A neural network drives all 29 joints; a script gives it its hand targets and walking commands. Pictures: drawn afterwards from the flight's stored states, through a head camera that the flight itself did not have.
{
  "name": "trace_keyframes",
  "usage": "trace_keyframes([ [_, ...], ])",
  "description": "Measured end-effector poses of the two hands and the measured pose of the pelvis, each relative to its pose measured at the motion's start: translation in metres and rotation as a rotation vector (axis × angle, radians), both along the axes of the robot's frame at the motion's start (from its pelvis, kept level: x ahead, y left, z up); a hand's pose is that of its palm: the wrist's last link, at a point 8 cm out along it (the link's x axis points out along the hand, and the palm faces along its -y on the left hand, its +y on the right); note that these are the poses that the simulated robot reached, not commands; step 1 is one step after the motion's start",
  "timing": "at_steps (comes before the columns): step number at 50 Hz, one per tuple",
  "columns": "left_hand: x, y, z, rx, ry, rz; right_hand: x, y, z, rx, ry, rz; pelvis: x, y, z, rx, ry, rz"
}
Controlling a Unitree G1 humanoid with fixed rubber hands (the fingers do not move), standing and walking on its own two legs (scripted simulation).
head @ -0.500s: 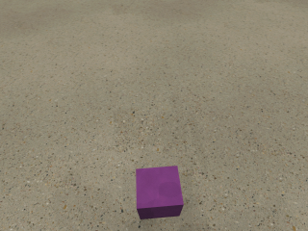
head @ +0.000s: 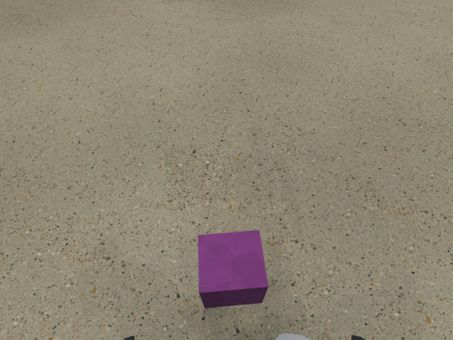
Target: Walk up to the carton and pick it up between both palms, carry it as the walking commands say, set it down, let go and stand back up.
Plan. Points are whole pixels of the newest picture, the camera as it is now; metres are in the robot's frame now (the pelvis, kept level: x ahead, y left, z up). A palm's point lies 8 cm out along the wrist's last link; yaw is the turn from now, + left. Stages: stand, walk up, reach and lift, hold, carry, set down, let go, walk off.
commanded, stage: reach and lift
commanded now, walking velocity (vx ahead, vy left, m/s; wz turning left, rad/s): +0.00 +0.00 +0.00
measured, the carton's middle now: (231, 270) +0.42 -0.01 -0.63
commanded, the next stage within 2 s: none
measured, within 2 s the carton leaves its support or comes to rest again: neither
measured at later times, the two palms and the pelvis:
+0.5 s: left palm (138, 331) +0.17 +0.20 -0.17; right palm (349, 325) +0.15 -0.23 -0.17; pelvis -0.03 +0.00 -0.05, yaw -1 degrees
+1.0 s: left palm (159, 264) +0.31 +0.17 -0.20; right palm (323, 253) +0.31 -0.22 -0.19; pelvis -0.08 -0.01 -0.08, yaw -1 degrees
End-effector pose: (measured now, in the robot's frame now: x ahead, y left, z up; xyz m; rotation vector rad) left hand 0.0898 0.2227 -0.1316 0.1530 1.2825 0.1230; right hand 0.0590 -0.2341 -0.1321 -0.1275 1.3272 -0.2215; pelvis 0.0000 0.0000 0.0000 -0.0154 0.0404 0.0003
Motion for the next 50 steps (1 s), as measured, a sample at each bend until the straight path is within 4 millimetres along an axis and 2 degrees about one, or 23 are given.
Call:
trace_keyframes([
  [3,0.034,-0.004,0.003,-0.015,-0.018,-0.013,0.051,0.003,0.005,0.008,-0.045,0.026,-0.002,0.001,-0.005,-0.001,0.011,-0.001],
  [5,0.049,-0.007,0.006,-0.024,-0.020,-0.020,0.080,0.007,0.014,0.017,-0.091,0.046,-0.001,0.001,-0.007,-0.002,0.016,-0.001],
  [8,0.060,-0.007,0.007,-0.009,-0.015,-0.044,0.106,0.010,0.021,0.028,-0.140,0.067,0.002,0.002,-0.008,-0.003,0.032,-0.001],
  [11,0.063,-0.007,0.002,-0.004,-0.009,-0.062,0.109,0.011,0.016,0.041,-0.131,0.075,0.004,0.002,-0.010,-0.004,0.057,-0.001],
  [16,0.077,-0.012,-0.006,-0.016,-0.102,-0.105,0.099,0.011,-0.002,0.046,-0.132,0.085,0.000,0.002,-0.019,-0.004,0.122,-0.004],
  [22,0.079,-0.018,-0.026,-0.016,-0.156,-0.131,0.086,0.010,-0.027,0.044,-0.150,0.099,-0.017,0.001,-0.036,-0.004,0.201,-0.008],
  [25,0.082,-0.023,-0.038,-0.027,-0.165,-0.130,0.091,0.009,-0.037,0.042,-0.172,0.103,-0.029,0.000,-0.047,-0.003,0.231,-0.010],
  [30,0.105,-0.033,-0.045,-0.018,-0.225,-0.143,0.125,0.007,-0.039,0.025,-0.269,0.103,-0.049,-0.002,-0.061,0.000,0.253,-0.013],
  [36,0.150,-0.048,-0.034,0.005,-0.321,-0.170,0.180,0.012,-0.023,0.029,-0.388,0.121,-0.067,-0.006,-0.068,0.006,0.263,-0.013],
  [40,0.173,-0.054,-0.030,0.015,-0.360,-0.170,0.205,0.011,-0.017,0.025,-0.436,0.115,-0.071,-0.009,-0.071,0.011,0.283,-0.013],
  [44,0.190,-0.053,-0.039,0.017,-0.379,-0.139,0.220,0.010,-0.029,0.023,-0.437,0.107,-0.074,-0.012,-0.074,0.015,0.331,-0.013],
  [50,0.221,-0.050,-0.064,0.007,-0.421,-0.105,0.247,0.010,-0.057,0.005,-0.463,0.096,-0.076,-0.015,-0.082,0.020,0.427,-0.014],
])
